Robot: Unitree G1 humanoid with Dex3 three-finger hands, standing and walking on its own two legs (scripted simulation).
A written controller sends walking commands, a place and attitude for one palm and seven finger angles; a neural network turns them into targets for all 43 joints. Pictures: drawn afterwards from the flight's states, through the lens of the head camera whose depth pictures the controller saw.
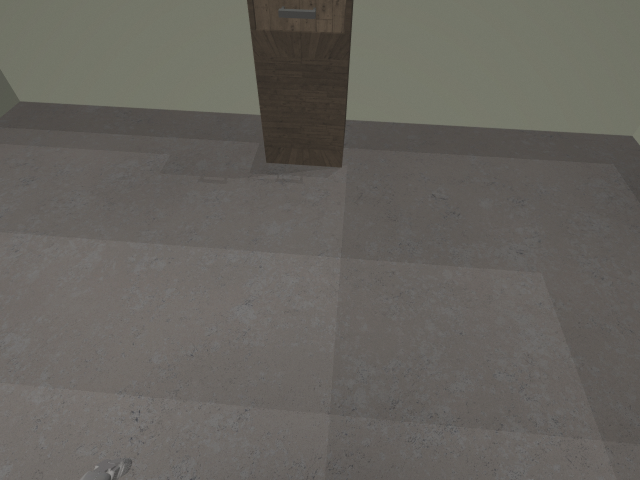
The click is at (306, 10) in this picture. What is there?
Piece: drawer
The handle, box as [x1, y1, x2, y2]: [278, 6, 315, 18]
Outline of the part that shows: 278,10 279,17 315,17 315,8 313,8 312,10 285,9 284,6 282,6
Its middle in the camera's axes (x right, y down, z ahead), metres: -0.09 -0.85 +1.44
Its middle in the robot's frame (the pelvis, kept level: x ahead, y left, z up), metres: +1.64 +0.17 -0.03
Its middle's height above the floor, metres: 0.74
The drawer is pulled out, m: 0.00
